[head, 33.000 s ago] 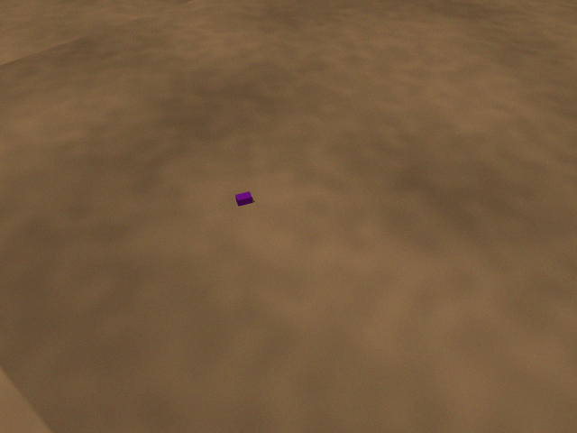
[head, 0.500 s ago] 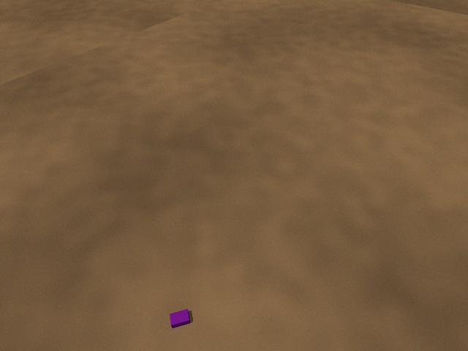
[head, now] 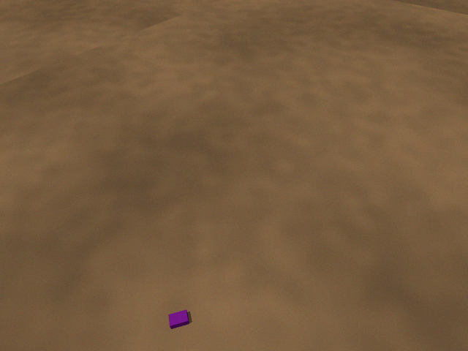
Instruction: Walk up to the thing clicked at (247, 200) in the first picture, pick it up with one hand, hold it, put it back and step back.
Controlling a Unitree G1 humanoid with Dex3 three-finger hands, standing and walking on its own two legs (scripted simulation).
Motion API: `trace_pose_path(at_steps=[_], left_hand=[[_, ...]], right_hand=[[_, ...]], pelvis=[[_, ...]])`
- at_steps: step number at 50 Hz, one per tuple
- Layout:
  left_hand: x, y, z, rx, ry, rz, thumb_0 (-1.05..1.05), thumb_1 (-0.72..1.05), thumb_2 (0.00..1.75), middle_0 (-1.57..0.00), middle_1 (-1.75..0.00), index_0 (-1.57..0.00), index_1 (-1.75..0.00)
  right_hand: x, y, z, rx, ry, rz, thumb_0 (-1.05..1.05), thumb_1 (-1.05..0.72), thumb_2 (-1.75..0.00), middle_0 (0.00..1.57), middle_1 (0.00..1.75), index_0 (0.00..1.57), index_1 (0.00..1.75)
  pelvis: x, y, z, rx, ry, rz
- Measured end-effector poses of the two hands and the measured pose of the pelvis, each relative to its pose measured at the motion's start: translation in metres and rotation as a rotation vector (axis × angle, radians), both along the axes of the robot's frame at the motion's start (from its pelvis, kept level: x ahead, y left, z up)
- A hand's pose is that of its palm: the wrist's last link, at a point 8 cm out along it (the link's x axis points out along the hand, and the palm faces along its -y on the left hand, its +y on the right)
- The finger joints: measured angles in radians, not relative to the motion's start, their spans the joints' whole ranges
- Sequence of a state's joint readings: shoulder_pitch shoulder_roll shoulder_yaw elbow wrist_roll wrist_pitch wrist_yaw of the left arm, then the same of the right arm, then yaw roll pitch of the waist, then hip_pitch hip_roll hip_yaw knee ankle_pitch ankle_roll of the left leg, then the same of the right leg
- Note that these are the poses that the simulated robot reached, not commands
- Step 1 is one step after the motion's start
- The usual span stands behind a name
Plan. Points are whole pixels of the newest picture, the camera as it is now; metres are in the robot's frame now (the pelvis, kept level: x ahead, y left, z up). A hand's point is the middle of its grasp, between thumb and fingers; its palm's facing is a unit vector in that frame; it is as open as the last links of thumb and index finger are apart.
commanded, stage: stand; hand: left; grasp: from above
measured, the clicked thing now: (178, 319) +0.43 +0.23 -0.76
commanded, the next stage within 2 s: step back in 0.08 s
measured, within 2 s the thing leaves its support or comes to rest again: neither
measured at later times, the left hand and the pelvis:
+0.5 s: hand out of the picture +0.09 +0.31 -0.18, palm faces -0.01 -0.93 -0.37, open 7.4 cm; pelvis -0.06 +0.05 -0.02, yaw +1 degrees
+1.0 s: hand out of the picture -0.06 +0.30 -0.15, palm faces -0.04 -0.91 -0.41, open 7.4 cm; pelvis -0.17 +0.04 -0.02, yaw -3 degrees
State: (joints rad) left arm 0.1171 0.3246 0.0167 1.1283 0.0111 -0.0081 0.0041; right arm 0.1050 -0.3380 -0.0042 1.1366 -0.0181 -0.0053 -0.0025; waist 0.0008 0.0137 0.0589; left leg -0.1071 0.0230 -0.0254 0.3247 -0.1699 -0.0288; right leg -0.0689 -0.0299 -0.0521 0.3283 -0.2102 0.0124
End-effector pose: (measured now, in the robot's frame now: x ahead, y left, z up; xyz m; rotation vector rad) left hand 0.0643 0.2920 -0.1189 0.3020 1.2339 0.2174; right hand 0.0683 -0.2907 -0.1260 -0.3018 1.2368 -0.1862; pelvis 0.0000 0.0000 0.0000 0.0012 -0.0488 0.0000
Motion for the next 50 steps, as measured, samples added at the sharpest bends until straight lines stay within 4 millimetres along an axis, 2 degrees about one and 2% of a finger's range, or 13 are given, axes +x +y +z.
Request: trace_pose_path(at_steps=[5, 12, 15, 19, 23, 26, 33, 41, 45, 50], left_hand=[[0.001, 0.000, 0.000, -0.002, -0.008, 0.005, 0.00, 0.90, 0.90, -0.20, -0.30, -0.21, -0.30], [0.002, 0.020, -0.004, 0.028, -0.032, 0.010, 0.00, 0.90, 0.90, -0.21, -0.30, -0.21, -0.30], [0.007, 0.034, -0.009, 0.040, -0.048, -0.020, 0.00, 0.90, 0.90, -0.21, -0.30, -0.21, -0.30], [0.021, 0.056, -0.023, 0.036, -0.096, -0.042, 0.00, 0.90, 0.90, -0.21, -0.30, -0.21, -0.30], [0.022, 0.064, -0.025, 0.036, -0.111, -0.046, 0.00, 0.90, 0.90, -0.20, -0.30, -0.21, -0.30], [0.012, 0.064, -0.024, 0.027, -0.095, -0.060, 0.00, 0.90, 0.90, -0.20, -0.29, -0.21, -0.30], [-0.029, 0.061, -0.024, 0.031, -0.030, -0.104, 0.00, 0.90, 0.90, -0.20, -0.30, -0.21, -0.30], [-0.082, 0.045, -0.016, 0.057, -0.045, -0.123, 0.00, 0.90, 0.90, -0.20, -0.30, -0.21, -0.30], [-0.110, 0.042, -0.001, 0.058, -0.062, -0.099, 0.00, 0.90, 0.90, -0.21, -0.30, -0.21, -0.30], [-0.127, 0.048, 0.008, 0.069, -0.108, -0.084, 0.00, 0.90, 0.90, -0.21, -0.30, -0.21, -0.30]], right_hand=[[0.000, -0.002, 0.000, 0.000, -0.002, -0.003, 0.00, -0.90, -0.90, 0.20, 0.30, 0.21, 0.30], [-0.005, -0.010, -0.001, -0.035, -0.011, -0.014, 0.00, -0.90, -0.90, 0.20, 0.30, 0.21, 0.30], [-0.016, -0.009, 0.001, -0.062, -0.006, -0.023, 0.00, -0.90, -0.90, 0.20, 0.30, 0.21, 0.30], [-0.041, 0.001, -0.001, -0.114, 0.025, -0.014, 0.00, -0.90, -0.90, 0.20, 0.30, 0.21, 0.30], [-0.068, 0.017, 0.004, -0.116, 0.076, -0.008, 0.00, -0.90, -0.90, 0.20, 0.30, 0.21, 0.30], [-0.079, 0.026, 0.007, -0.117, 0.071, -0.015, 0.00, -0.90, -0.90, 0.20, 0.30, 0.21, 0.30], [-0.091, 0.036, 0.001, -0.085, -0.035, -0.036, 0.00, -0.90, -0.90, 0.21, 0.30, 0.21, 0.30], [-0.121, 0.019, -0.021, -0.041, -0.094, -0.060, 0.00, -0.90, -0.90, 0.21, 0.30, 0.21, 0.30], [-0.141, 0.014, -0.015, -0.035, -0.070, -0.059, 0.00, -0.90, -0.90, 0.20, 0.30, 0.21, 0.30], [-0.172, 0.013, -0.009, -0.062, -0.036, -0.024, 0.00, -0.90, -0.90, 0.20, 0.30, 0.21, 0.30]], pelvis=[[-0.001, -0.001, -0.001, -0.001, 0.002, 0.001], [-0.024, 0.009, -0.011, -0.005, 0.006, 0.009], [-0.032, 0.021, -0.016, 0.002, 0.012, 0.011], [-0.043, 0.039, -0.029, -0.006, 0.023, 0.023], [-0.058, 0.047, -0.024, -0.015, 0.025, 0.023], [-0.067, 0.050, -0.020, -0.019, 0.033, 0.003], [-0.092, 0.052, -0.021, -0.009, 0.020, -0.051], [-0.132, 0.038, -0.033, -0.023, -0.009, -0.069], [-0.149, 0.037, -0.023, 0.017, -0.007, -0.069], [-0.174, 0.042, -0.018, 0.019, 0.010, -0.043]])
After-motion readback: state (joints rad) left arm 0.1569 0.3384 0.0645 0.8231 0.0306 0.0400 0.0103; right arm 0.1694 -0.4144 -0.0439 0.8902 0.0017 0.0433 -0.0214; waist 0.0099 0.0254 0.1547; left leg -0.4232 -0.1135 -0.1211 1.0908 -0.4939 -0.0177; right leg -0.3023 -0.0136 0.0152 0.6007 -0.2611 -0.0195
